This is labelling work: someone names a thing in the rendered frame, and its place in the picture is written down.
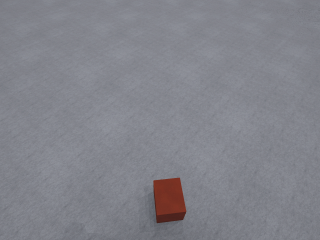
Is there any carton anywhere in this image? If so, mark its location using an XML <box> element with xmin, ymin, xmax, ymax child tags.
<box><xmin>153</xmin><ymin>177</ymin><xmax>187</xmax><ymax>223</ymax></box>

